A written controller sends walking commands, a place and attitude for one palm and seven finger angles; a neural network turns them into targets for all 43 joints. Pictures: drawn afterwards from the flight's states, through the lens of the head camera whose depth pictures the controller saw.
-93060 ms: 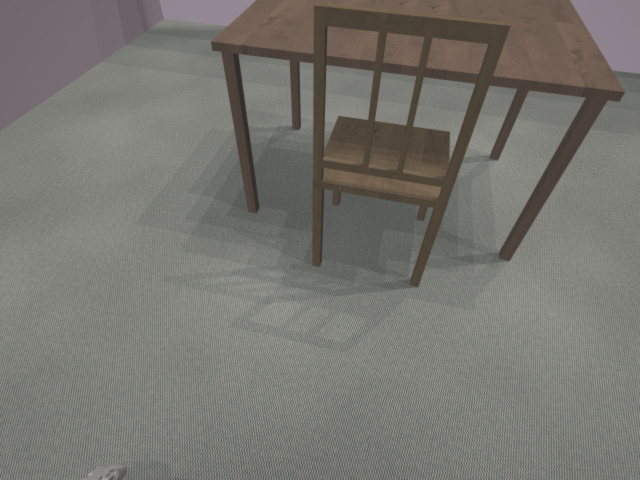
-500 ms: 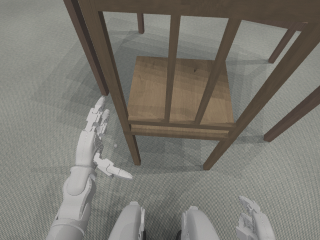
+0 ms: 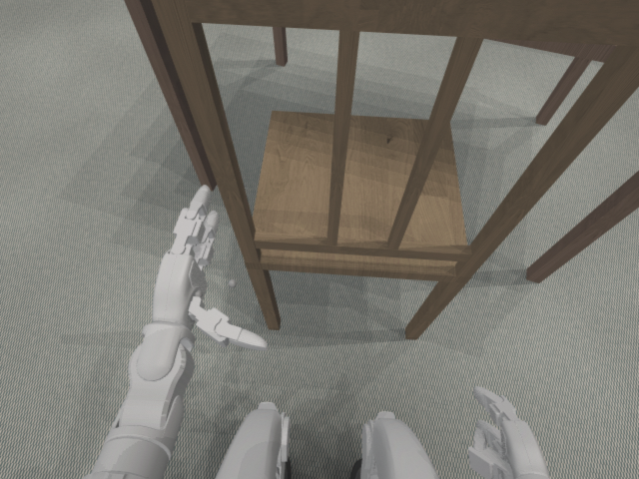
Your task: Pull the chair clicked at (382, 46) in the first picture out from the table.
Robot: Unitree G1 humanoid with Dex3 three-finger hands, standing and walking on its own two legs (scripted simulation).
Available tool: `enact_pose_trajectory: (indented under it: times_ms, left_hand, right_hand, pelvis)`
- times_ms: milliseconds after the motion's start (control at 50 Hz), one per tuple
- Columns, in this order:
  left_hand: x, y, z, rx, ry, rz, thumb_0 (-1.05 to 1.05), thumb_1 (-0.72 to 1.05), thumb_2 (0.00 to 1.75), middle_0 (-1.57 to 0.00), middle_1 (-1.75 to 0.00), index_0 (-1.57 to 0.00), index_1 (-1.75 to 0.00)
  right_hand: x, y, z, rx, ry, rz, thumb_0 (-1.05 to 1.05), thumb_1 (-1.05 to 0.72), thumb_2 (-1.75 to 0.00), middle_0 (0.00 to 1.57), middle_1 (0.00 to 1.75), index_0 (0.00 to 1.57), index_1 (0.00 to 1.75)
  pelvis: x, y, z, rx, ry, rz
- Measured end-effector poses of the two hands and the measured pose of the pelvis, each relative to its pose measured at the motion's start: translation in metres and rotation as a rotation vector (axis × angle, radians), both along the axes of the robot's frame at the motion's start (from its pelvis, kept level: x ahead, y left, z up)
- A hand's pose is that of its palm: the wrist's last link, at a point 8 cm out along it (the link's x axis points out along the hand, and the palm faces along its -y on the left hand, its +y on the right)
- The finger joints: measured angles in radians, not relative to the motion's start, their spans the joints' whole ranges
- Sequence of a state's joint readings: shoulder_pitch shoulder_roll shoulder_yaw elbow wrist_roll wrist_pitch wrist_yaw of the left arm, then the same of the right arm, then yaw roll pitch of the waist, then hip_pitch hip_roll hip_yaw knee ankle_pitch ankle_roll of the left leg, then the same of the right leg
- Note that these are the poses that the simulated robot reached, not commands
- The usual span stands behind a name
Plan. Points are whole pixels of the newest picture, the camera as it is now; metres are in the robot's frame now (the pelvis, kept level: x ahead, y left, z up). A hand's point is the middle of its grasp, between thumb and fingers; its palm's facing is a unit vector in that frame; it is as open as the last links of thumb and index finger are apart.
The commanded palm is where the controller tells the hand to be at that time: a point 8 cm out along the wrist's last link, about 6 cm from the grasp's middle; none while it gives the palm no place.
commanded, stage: push the fingers through the gap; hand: left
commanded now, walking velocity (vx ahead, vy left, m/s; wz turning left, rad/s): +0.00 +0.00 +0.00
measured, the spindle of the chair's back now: (338, 168) +0.48 +0.00 +0.07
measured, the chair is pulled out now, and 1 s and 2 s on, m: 0.12 0.12 0.12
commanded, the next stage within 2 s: hook a spindle and tug to test in 1.40 s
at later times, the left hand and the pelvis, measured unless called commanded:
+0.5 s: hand (234, 241) +0.40 +0.13 +0.02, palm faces -0.04 -1.00 -0.03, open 16.9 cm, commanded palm +0.38 +0.17 +0.03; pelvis +0.00 +0.00 +0.00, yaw +0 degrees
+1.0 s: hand (244, 207) +0.45 +0.12 +0.02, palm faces -0.01 -1.00 -0.03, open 16.9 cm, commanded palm +0.42 +0.17 +0.02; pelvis +0.00 +0.01 +0.00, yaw -2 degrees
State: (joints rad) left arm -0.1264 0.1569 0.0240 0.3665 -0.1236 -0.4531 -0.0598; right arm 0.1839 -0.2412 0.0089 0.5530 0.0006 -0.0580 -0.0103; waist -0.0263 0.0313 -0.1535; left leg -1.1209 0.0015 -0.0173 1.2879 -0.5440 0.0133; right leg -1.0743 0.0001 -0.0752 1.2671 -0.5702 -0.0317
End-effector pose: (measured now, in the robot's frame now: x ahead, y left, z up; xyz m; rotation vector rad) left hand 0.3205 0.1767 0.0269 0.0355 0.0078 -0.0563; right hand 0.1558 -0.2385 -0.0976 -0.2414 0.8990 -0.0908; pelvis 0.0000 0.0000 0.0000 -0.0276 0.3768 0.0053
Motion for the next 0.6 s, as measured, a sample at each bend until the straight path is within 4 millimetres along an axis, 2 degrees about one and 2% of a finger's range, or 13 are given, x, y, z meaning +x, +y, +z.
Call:
enact_pose_trajectory:
  times_ms: [160, 420, 600]
  left_hand:
    - [0.021, 0.002, 0.001, 0.0, 0.003, 0.0, -0.01, -0.5, 0.3, -0.06, -0.08, -0.06, -0.08]
    - [0.044, 0.006, -0.005, 0.004, 0.006, 0.022, -0.01, -0.5, 0.3, -0.06, -0.08, -0.07, -0.1]
    - [0.066, 0.002, 0.001, -0.007, -0.002, 0.022, -0.01, -0.5, 0.3, -0.06, -0.08, -0.05, -0.08]
  right_hand:
    - [-0.009, -0.004, -0.003, -0.008, 0.031, -0.018, 0.01, -0.9, -0.9, 0.2, 0.3, 0.2, 0.3]
    - [-0.037, -0.011, -0.008, -0.033, 0.12, -0.052, 0.01, -0.9, -0.9, 0.2, 0.3, 0.2, 0.3]
    - [-0.055, -0.011, -0.007, -0.028, 0.157, -0.086, 0.01, -0.9, -0.9, 0.2, 0.3, 0.2, 0.3]
  pelvis:
    - [-0.001, 0.0, 0.0, -0.002, 0.006, -0.001]
    - [-0.003, 0.001, 0.0, -0.005, 0.017, -0.001]
    - [-0.003, 0.005, 0.002, -0.006, 0.025, -0.012]
